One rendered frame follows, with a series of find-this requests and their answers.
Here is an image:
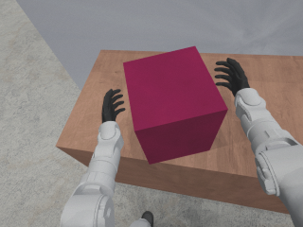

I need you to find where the robot left upper arm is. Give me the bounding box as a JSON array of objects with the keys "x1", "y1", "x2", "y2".
[{"x1": 61, "y1": 194, "x2": 116, "y2": 227}]

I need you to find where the robot left shin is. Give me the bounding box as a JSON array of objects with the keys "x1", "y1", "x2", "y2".
[{"x1": 138, "y1": 218, "x2": 151, "y2": 226}]

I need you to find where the robot right hand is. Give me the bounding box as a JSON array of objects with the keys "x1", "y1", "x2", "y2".
[{"x1": 214, "y1": 58, "x2": 250, "y2": 96}]

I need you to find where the robot right upper arm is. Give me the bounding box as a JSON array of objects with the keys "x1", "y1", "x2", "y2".
[{"x1": 255, "y1": 145, "x2": 303, "y2": 227}]

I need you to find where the robot left hand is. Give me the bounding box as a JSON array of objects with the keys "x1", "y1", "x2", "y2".
[{"x1": 101, "y1": 89, "x2": 126, "y2": 123}]

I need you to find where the pedestal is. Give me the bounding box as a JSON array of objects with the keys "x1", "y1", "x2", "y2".
[{"x1": 55, "y1": 49, "x2": 303, "y2": 215}]

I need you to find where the right robot forearm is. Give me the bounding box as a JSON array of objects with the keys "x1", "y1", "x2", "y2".
[{"x1": 234, "y1": 88, "x2": 303, "y2": 156}]

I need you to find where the left robot forearm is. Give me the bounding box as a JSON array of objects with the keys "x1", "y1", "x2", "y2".
[{"x1": 60, "y1": 121, "x2": 124, "y2": 227}]

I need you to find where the left robot foot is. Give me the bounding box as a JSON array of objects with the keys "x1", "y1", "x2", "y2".
[{"x1": 141, "y1": 211, "x2": 153, "y2": 227}]

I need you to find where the carton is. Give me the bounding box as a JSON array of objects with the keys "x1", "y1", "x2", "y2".
[{"x1": 123, "y1": 45, "x2": 228, "y2": 165}]

